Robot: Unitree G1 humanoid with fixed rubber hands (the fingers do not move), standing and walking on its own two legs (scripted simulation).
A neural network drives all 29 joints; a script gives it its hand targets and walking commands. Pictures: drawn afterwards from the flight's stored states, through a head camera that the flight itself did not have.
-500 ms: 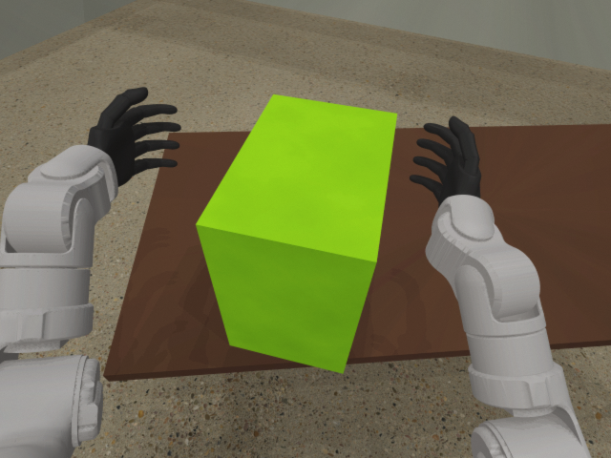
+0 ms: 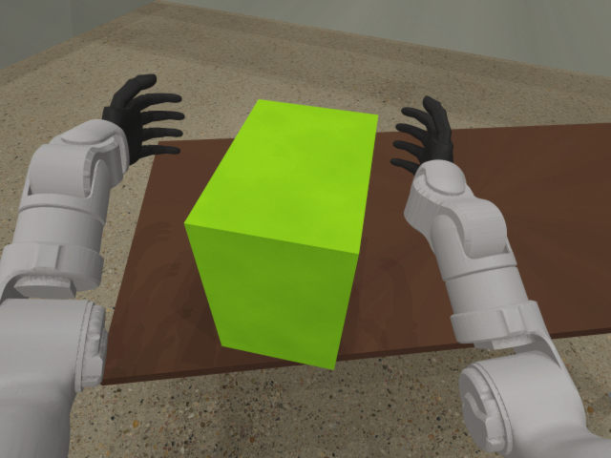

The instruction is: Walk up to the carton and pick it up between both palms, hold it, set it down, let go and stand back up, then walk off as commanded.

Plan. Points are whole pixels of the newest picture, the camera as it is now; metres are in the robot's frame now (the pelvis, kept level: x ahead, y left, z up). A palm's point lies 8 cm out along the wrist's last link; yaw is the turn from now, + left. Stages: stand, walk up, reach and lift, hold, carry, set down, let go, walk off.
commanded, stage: reach and lift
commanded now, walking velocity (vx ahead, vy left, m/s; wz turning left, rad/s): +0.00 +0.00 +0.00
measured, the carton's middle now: (296, 235) +0.43 -0.06 +0.05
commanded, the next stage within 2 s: none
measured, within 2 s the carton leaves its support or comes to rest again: neither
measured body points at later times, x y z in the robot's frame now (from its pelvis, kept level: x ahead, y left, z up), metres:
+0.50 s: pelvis +0.00 +0.00 +0.00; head +0.03 +0.02 +0.45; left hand +0.48 +0.11 +0.15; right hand +0.38 -0.21 +0.15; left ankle -0.03 +0.11 -0.75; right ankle +0.02 -0.16 -0.75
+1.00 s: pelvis +0.00 +0.00 +0.00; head +0.05 +0.02 +0.45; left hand +0.48 +0.09 +0.11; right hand +0.38 -0.20 +0.11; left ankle -0.03 +0.11 -0.75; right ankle +0.02 -0.16 -0.75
